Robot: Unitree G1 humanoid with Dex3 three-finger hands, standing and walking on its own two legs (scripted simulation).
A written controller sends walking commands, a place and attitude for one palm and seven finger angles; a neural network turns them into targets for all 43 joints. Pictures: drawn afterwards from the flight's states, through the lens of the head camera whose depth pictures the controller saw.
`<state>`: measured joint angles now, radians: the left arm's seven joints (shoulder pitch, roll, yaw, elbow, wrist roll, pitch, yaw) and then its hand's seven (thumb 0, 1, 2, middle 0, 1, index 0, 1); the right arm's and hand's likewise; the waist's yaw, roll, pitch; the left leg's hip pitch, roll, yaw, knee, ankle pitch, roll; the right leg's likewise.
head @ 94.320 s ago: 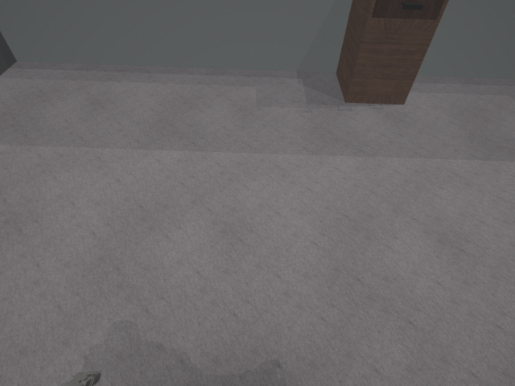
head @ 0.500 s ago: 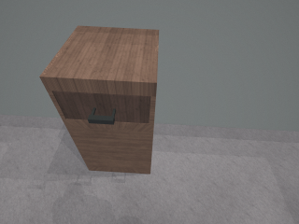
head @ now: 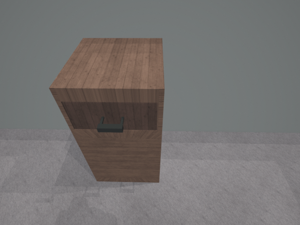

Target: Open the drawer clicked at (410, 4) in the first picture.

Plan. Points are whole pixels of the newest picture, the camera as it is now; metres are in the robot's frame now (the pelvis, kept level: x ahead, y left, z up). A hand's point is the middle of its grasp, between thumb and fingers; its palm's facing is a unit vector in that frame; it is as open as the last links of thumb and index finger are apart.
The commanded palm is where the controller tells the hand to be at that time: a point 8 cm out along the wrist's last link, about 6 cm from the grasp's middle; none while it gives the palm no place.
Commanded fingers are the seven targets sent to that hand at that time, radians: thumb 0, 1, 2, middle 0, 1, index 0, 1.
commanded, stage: look again from close up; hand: left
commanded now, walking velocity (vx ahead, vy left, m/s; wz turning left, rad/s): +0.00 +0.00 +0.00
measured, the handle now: (111, 123) +0.53 +0.20 -0.10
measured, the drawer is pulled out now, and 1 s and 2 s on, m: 0.00 0.00 0.00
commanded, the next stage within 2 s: raise the hand with hooked fingers in 0.02 s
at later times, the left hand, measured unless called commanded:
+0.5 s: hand (91, 208) +0.18 +0.18 -0.06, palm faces -0.06 -0.22 -0.97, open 8.4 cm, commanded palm +0.15 +0.21 -0.02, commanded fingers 0.00 0.43 0.70 -0.23 -0.60 -0.23 -0.60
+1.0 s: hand (87, 180) +0.24 +0.19 -0.01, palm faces -0.04 -0.08 -1.00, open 11.3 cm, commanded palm +0.22 +0.20 +0.05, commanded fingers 0.00 -0.15 0.45 -0.28 -0.98 -0.28 -0.98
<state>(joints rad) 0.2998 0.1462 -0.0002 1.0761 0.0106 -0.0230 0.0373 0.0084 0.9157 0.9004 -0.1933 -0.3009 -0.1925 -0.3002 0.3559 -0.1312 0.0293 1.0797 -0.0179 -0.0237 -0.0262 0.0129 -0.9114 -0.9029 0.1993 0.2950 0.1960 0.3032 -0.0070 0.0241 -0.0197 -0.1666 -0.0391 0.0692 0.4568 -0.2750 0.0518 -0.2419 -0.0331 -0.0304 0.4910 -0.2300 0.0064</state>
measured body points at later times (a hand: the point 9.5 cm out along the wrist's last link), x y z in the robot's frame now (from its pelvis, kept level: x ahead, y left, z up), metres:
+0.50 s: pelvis +0.00 -0.02 -0.03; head +0.02 -0.04 +0.42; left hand +0.18 +0.19 +0.00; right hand +0.23 -0.27 -0.09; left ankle -0.02 +0.08 -0.74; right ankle +0.02 -0.12 -0.74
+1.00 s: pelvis +0.02 -0.05 -0.02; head +0.06 -0.08 +0.42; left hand +0.24 +0.19 +0.04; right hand +0.19 -0.27 -0.15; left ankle -0.01 +0.09 -0.74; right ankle +0.02 -0.12 -0.74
